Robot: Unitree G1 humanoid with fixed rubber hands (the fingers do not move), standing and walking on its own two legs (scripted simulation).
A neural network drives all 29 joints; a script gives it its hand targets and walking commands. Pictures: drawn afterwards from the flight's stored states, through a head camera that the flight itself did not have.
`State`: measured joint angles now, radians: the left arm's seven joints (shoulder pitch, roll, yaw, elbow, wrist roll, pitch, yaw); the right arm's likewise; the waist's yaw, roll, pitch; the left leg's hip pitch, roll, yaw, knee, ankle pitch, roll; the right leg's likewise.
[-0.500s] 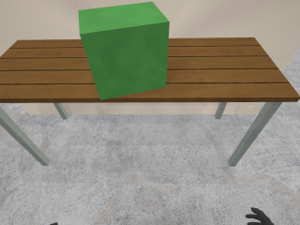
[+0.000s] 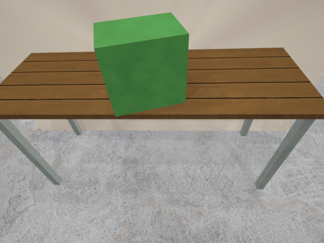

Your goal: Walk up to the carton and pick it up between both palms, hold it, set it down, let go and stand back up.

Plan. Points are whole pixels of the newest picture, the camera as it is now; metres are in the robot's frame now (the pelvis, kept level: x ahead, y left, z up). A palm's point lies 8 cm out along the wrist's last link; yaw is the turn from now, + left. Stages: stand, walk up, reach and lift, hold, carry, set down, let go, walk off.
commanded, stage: walk up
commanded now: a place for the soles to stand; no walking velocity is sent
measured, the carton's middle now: (142, 65) +0.71 +0.09 +0.07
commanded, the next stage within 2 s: none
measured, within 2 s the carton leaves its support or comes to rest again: neither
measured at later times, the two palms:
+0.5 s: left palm (35, 228) +0.20 +0.37 -0.10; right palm out of the picture +0.11 -0.29 -0.14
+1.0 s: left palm (38, 184) +0.34 +0.43 -0.12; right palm (241, 178) +0.32 -0.22 -0.11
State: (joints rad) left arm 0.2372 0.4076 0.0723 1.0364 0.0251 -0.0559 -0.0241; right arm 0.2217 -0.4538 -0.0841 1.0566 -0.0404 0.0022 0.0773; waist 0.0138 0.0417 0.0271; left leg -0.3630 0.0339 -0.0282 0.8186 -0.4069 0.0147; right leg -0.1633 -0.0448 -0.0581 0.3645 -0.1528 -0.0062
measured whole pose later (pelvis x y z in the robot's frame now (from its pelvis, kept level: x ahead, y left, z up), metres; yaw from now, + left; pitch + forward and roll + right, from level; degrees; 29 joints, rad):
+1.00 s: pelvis +0.27 +0.11 -0.03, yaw -3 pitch -4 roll +1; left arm 0.31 0.45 0.05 0.87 0.01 -0.05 -0.03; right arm 0.28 -0.43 -0.06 0.82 -0.02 -0.06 0.04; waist 0.00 -0.04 0.11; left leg -0.28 0.02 0.11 0.65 -0.31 0.03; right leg -0.50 -0.09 -0.03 0.97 -0.36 -0.02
